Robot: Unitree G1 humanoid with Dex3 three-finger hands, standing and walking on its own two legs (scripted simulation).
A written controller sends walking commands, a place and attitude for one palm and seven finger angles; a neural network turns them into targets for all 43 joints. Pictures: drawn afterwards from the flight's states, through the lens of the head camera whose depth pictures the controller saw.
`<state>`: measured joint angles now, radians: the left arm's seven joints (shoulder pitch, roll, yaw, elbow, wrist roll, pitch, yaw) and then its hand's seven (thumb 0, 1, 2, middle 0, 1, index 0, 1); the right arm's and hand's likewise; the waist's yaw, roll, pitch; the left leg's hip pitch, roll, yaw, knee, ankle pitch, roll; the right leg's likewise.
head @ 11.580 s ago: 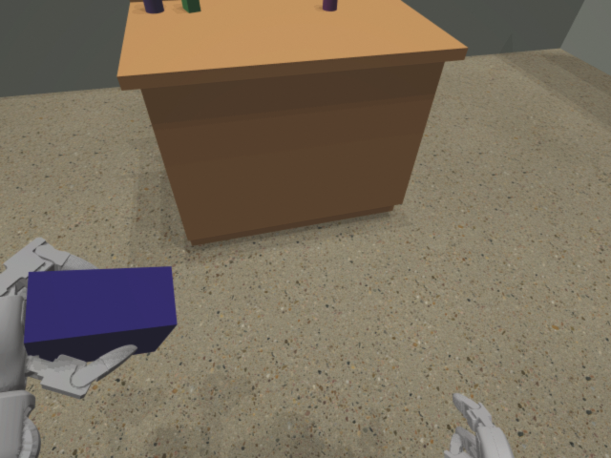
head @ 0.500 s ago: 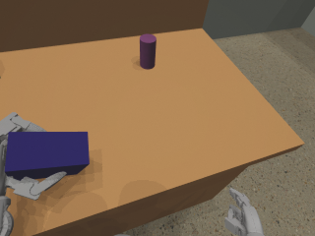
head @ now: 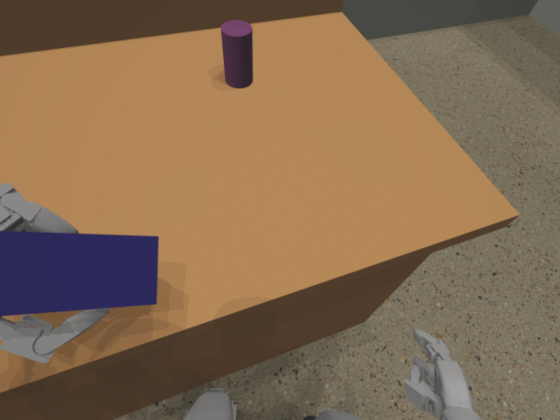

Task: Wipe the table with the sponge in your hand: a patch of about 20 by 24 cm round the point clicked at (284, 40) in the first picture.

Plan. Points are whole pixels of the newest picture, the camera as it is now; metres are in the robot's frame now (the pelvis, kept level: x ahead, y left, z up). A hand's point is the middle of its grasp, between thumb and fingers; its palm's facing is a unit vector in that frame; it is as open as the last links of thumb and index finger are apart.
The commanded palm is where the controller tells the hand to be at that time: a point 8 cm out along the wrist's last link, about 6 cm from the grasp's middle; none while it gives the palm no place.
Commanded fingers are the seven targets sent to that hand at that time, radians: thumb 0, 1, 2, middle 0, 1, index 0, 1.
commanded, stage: shuffle to correct the standing spot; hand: left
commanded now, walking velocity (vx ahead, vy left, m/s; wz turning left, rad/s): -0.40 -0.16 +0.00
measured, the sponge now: (98, 274) +0.23 +0.20 +0.15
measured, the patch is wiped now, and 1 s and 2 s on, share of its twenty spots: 0.00 0.00 0.00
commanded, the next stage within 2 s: come to a stop and stand still in 0.48 s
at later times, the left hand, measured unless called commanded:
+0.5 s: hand (52, 308) +0.19 +0.21 +0.18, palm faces +0.34 -0.83 -0.45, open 10.2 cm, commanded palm +0.13 +0.25 +0.19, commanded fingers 0.00 0.10 1.30 -1.20 -1.60 -1.20 -1.60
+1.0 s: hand (69, 292) +0.21 +0.21 +0.17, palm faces +0.36 -0.84 -0.40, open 10.2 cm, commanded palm +0.15 +0.24 +0.19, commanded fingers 0.00 0.10 1.30 -1.20 -1.60 -1.20 -1.60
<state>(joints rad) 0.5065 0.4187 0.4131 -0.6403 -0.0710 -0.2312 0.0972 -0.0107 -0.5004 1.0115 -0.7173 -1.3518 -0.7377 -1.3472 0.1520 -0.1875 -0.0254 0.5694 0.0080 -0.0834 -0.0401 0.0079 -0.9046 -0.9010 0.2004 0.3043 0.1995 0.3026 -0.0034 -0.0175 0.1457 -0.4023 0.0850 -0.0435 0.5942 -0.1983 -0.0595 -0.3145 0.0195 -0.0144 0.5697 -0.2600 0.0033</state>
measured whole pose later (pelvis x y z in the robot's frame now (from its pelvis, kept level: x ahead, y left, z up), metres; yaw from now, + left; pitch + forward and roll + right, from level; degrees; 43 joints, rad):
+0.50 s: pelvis -0.03 -0.03 +0.00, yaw -1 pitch -1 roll -2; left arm 0.48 0.42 0.43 -0.61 -0.06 -0.17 0.10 -0.01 -0.50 1.01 -0.72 -1.35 -0.74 -1.35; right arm 0.21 -0.15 0.00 0.55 0.00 -0.12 0.00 0.01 -0.90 -0.90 0.20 0.30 0.20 0.30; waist 0.01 -0.02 0.12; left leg -0.33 0.10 -0.01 0.61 -0.26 -0.04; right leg -0.26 0.02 -0.06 0.50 -0.23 -0.01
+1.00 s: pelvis -0.01 -0.03 +0.01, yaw -1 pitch -2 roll -1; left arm 0.49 0.38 0.36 -0.53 -0.06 -0.13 0.15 -0.01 -0.50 1.01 -0.72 -1.35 -0.74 -1.35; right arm 0.21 -0.21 0.00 0.58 0.03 -0.08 -0.04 0.01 -0.91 -0.90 0.20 0.30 0.20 0.30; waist -0.01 0.00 0.08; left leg -0.24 0.06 -0.03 0.51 -0.24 -0.04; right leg -0.20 0.00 -0.05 0.46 -0.23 0.00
